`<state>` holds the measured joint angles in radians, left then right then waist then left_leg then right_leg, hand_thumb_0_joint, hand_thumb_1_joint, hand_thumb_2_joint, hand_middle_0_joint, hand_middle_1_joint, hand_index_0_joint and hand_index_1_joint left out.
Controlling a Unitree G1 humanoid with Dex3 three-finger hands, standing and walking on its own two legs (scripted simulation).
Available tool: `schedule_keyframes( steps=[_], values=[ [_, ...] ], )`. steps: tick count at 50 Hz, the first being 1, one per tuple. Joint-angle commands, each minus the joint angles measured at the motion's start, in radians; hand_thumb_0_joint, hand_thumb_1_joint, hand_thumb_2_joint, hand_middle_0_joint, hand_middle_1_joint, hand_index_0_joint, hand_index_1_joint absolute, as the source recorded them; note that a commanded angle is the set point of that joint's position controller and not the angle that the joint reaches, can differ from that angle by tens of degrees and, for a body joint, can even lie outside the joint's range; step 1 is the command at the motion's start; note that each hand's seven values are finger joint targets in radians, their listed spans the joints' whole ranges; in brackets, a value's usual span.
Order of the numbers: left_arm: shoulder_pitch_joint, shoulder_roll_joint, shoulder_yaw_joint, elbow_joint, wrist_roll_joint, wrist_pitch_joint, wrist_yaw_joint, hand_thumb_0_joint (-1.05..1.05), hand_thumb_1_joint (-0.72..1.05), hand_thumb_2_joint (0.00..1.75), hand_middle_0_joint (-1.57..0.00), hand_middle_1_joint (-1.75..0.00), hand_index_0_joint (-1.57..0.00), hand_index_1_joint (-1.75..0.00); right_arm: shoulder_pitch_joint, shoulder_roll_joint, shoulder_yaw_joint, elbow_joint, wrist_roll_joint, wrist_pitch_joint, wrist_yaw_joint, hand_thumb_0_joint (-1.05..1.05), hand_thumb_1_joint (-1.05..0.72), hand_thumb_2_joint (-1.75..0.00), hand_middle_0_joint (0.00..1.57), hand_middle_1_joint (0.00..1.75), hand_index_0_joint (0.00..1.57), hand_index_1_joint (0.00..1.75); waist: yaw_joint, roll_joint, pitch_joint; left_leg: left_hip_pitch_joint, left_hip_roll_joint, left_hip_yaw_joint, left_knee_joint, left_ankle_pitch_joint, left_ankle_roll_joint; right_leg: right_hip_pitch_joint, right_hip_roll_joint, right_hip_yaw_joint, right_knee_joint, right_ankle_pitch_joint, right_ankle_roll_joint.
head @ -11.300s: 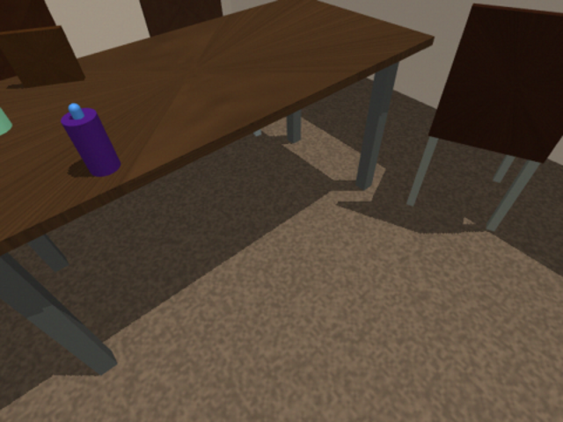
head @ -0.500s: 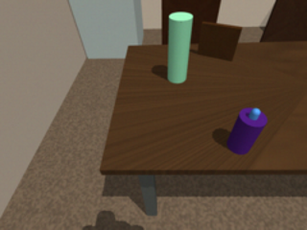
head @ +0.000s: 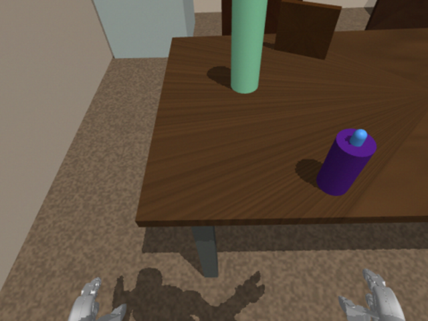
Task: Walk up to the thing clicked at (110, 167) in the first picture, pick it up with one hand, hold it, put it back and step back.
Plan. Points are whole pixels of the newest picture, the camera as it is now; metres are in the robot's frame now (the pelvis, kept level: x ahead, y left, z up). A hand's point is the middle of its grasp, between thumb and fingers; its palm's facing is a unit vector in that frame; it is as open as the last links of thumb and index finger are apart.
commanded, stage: rise first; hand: right
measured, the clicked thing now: (345, 159) +0.40 -0.23 +0.06
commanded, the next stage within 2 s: go down in 1.70 s
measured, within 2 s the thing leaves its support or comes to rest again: neither
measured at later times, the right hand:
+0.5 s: hand (383, 270) +0.20 -0.25 +0.01, palm faces +0.32 +0.87 -0.37, open 17.2 cm
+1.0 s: hand (416, 272) +0.18 -0.25 +0.09, palm faces +0.38 +0.83 -0.41, open 17.7 cm
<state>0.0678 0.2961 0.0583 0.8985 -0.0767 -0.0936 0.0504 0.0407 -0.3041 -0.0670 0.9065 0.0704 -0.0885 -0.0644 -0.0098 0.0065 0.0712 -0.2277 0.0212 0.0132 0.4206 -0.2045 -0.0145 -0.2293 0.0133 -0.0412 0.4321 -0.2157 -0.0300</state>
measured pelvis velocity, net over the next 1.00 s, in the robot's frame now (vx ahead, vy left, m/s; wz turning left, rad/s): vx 0.01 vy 0.03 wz -0.04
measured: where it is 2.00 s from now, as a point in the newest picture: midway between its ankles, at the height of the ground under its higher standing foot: outside the picture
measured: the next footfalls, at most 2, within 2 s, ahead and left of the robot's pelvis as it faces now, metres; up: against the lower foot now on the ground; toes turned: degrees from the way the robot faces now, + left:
none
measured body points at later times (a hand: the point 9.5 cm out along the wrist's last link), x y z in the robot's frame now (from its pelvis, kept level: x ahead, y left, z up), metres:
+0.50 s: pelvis +0.03 +0.02 +0.00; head +0.02 +0.04 +0.45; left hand +0.20 +0.27 -0.09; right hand +0.18 -0.29 +0.03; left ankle +0.01 +0.13 -0.74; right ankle +0.01 -0.10 -0.74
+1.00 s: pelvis +0.01 +0.03 +0.00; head +0.00 +0.05 +0.45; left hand +0.18 +0.28 -0.09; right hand +0.15 -0.29 +0.12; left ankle +0.01 +0.13 -0.74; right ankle +0.01 -0.10 -0.74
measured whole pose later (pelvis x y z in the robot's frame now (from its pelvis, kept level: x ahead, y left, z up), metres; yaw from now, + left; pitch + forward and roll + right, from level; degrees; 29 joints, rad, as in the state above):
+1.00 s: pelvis +0.01 +0.03 +0.00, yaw -2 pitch -4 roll -1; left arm 0.24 0.24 0.14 0.64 -0.03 -0.06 0.05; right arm 0.46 -0.33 -0.29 -0.12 0.06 -0.20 -0.03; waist -0.06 -0.05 0.04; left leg -0.10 0.01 0.06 0.40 -0.23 0.02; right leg -0.09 0.00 0.00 0.37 -0.20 0.00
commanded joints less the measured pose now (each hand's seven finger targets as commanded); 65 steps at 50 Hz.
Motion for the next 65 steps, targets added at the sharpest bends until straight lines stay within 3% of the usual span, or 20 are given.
schedule_keyframes(
  steps=[1,6,10,11,14,18,19,23,28,29,32,33,35,41,45,49,53,59,61,65],
  values=[
    [0.046,0.167,0.106,-0.101,0.033,-0.021,0.015,0.00,0.08,0.13,-0.05,-0.05,-0.06,-0.03,0.125,-0.232,-0.155,-0.216,-0.022,-0.022,-0.024,0.00,-0.09,-0.17,0.06,0.05,0.05,0.05,-0.019,-0.065,-0.292,0.098,-0.030,0.025,-0.019,0.198,0.039,0.068,-0.026,0.022,-0.051,0.254,0.021],
    [0.026,0.107,0.071,-0.238,0.024,-0.005,0.019,0.00,-0.16,0.06,-0.05,-0.04,-0.07,-0.02,0.093,-0.149,-0.098,-0.431,-0.005,-0.005,-0.021,0.00,0.17,-0.11,0.05,0.05,0.05,0.05,-0.001,-0.045,-0.199,0.086,-0.035,0.036,-0.064,0.173,0.030,0.043,-0.028,0.018,-0.081,0.201,0.018],
    [0.034,0.114,0.068,-0.394,0.024,-0.010,0.032,0.00,-0.34,0.06,-0.05,-0.05,-0.05,-0.05,0.137,-0.194,-0.141,-0.589,-0.009,-0.012,-0.029,0.00,0.35,-0.07,0.05,0.05,0.05,0.05,-0.014,-0.009,-0.178,0.082,-0.027,0.041,-0.082,0.122,0.029,0.061,-0.021,0.019,-0.094,0.155,0.012],
    [0.027,0.074,0.031,-0.431,0.024,-0.014,0.032,0.00,-0.39,0.04,-0.05,-0.05,-0.05,-0.05,0.114,-0.168,-0.117,-0.658,-0.007,-0.021,-0.027,0.00,0.39,-0.06,0.05,0.05,0.05,0.05,-0.015,-0.010,-0.172,0.086,-0.025,0.037,-0.084,0.125,0.028,0.074,-0.021,0.018,-0.094,0.159,0.011],
    [0.067,0.105,0.057,-0.464,0.030,-0.020,0.045,0.00,-0.52,0.02,-0.06,-0.05,-0.05,-0.05,0.133,-0.190,-0.147,-0.777,-0.009,-0.030,-0.038,0.00,0.51,-0.04,0.05,0.06,0.05,0.06,-0.015,-0.044,-0.186,0.105,-0.026,0.040,-0.072,0.161,0.034,0.117,-0.024,0.021,-0.097,0.206,0.015],
    [0.041,0.098,0.075,-0.413,0.041,-0.021,0.046,0.00,-0.54,0.03,-0.05,-0.05,-0.05,-0.06,0.214,-0.215,-0.207,-0.851,-0.015,-0.031,-0.043,0.00,0.56,-0.03,0.05,0.06,0.05,0.06,-0.041,-0.054,-0.151,0.120,-0.019,0.043,-0.072,0.171,0.032,0.117,-0.019,0.024,-0.095,0.228,0.013],
    [0.073,0.126,0.107,-0.434,0.041,-0.022,0.048,0.00,-0.53,0.03,-0.05,-0.05,-0.05,-0.05,0.241,-0.223,-0.224,-0.860,-0.016,-0.031,-0.041,0.00,0.57,-0.03,0.05,0.06,0.05,0.06,-0.026,-0.051,-0.160,0.124,-0.019,0.045,-0.069,0.194,0.031,0.132,-0.017,0.021,-0.091,0.247,0.013],
    [0.208,0.061,0.083,-0.409,0.038,-0.005,0.028,0.00,-0.53,0.01,-0.05,-0.04,-0.05,-0.04,0.292,-0.193,-0.225,-0.983,-0.009,-0.046,-0.013,0.00,0.58,-0.02,0.05,0.06,0.05,0.06,-0.011,-0.023,-0.145,0.127,-0.017,0.044,-0.065,0.265,0.021,0.147,-0.011,0.011,-0.081,0.299,0.007],
    [0.064,0.079,0.102,-0.403,0.040,-0.001,0.019,0.00,-0.54,0.02,-0.05,-0.04,-0.05,-0.04,0.266,-0.182,-0.237,-1.042,-0.008,-0.057,0.000,0.00,0.60,-0.02,0.05,0.06,0.05,0.06,-0.030,-0.025,-0.095,0.110,-0.014,0.046,-0.079,0.195,0.023,0.127,-0.016,0.018,-0.104,0.245,0.010],
    [0.030,0.055,0.077,-0.410,0.041,-0.005,0.016,0.00,-0.54,0.03,-0.05,-0.04,-0.04,-0.05,0.246,-0.160,-0.209,-1.098,-0.008,-0.068,0.003,0.00,0.61,-0.02,0.05,0.06,0.05,0.06,-0.038,-0.055,-0.086,0.104,-0.009,0.042,-0.083,0.170,0.025,0.120,-0.012,0.016,-0.108,0.218,0.011],
    [0.048,0.098,0.110,-0.453,0.044,-0.013,0.024,0.00,-0.55,0.02,-0.05,-0.04,-0.04,-0.05,0.285,-0.224,-0.291,-1.112,-0.009,-0.090,-0.004,0.00,0.61,-0.01,0.05,0.05,0.05,0.05,-0.032,0.015,-0.121,0.125,-0.004,0.040,-0.086,0.186,0.018,0.141,-0.006,0.018,-0.096,0.226,0.004],
    [0.047,0.072,0.078,-0.475,0.047,-0.014,0.023,0.00,-0.55,0.02,-0.05,-0.04,-0.04,-0.05,0.300,-0.214,-0.285,-1.132,-0.011,-0.098,-0.002,0.00,0.61,-0.01,0.05,0.05,0.05,0.05,-0.044,0.025,-0.148,0.145,-0.001,0.039,-0.082,0.203,0.017,0.152,-0.003,0.018,-0.093,0.239,0.004],
    [0.089,0.102,0.121,-0.448,0.048,-0.008,0.030,0.00,-0.54,0.02,-0.05,-0.04,-0.05,-0.04,0.304,-0.250,-0.331,-1.133,-0.008,-0.114,-0.005,0.00,0.61,-0.01,0.05,0.05,0.05,0.05,-0.043,0.019,-0.138,0.153,0.001,0.036,-0.084,0.206,0.016,0.152,0.001,0.015,-0.091,0.240,0.002],
    [0.099,0.094,0.136,-0.422,0.048,-0.012,0.018,0.00,-0.55,0.02,-0.05,-0.04,-0.04,-0.04,0.346,-0.217,-0.327,-1.177,-0.003,-0.141,0.011,0.00,0.61,-0.01,0.05,0.05,0.05,0.05,-0.038,-0.013,-0.078,0.112,0.001,0.037,-0.103,0.094,0.021,0.114,0.004,0.011,-0.112,0.135,0.001],
    [0.076,0.040,0.091,-0.427,0.045,-0.019,0.009,0.00,-0.55,0.03,-0.05,-0.04,-0.04,-0.04,0.330,-0.208,-0.321,-1.225,-0.004,-0.169,0.018,0.00,0.61,-0.01,0.05,0.05,0.05,0.05,-0.040,-0.011,-0.087,0.116,0.005,0.036,-0.106,0.107,0.020,0.122,0.005,0.011,-0.107,0.147,0.000],
    [0.062,0.086,0.142,-0.412,0.048,-0.028,0.016,0.00,-0.55,0.03,-0.05,-0.04,-0.04,-0.05,0.320,-0.234,-0.354,-1.248,-0.005,-0.187,0.016,0.00,0.61,-0.01,0.05,0.05,0.05,0.05,-0.039,-0.025,-0.067,0.095,0.005,0.036,-0.115,0.052,0.021,0.123,0.006,0.016,-0.122,0.097,0.001],
    [0.067,0.055,0.109,-0.428,0.050,-0.040,0.010,0.00,-0.55,0.03,-0.05,-0.04,-0.04,-0.05,0.308,-0.230,-0.358,-1.289,-0.002,-0.210,0.020,0.00,0.61,-0.01,0.05,0.05,0.05,0.05,-0.043,-0.019,-0.087,0.110,-0.002,0.044,-0.106,0.065,0.025,0.127,0.002,0.019,-0.119,0.113,0.001],
    [0.081,0.100,0.164,-0.387,0.051,-0.046,0.011,0.00,-0.55,0.03,-0.05,-0.04,-0.05,-0.05,0.316,-0.235,-0.371,-1.273,-0.001,-0.226,0.021,0.00,0.58,-0.02,0.05,0.05,0.05,0.05,-0.042,-0.031,-0.072,0.107,-0.004,0.047,-0.107,0.046,0.029,0.119,-0.001,0.023,-0.127,0.093,0.003],
    [0.078,0.057,0.134,-0.393,0.047,-0.050,0.004,0.00,-0.55,0.04,-0.05,-0.05,-0.05,-0.05,0.316,-0.225,-0.362,-1.296,-0.004,-0.235,0.025,0.00,0.58,-0.02,0.05,0.05,0.05,0.05,-0.046,-0.052,-0.076,0.111,-0.004,0.047,-0.104,0.050,0.032,0.122,-0.001,0.023,-0.126,0.103,0.005],
    [0.084,0.060,0.140,-0.397,0.048,-0.051,0.002,0.00,-0.55,0.04,-0.05,-0.05,-0.05,-0.05,0.332,-0.228,-0.374,-1.302,-0.002,-0.244,0.027,0.00,0.57,-0.02,0.05,0.05,0.05,0.05,-0.049,-0.024,-0.088,0.121,-0.005,0.048,-0.103,0.089,0.029,0.132,-0.001,0.021,-0.117,0.143,0.002]
  ],
)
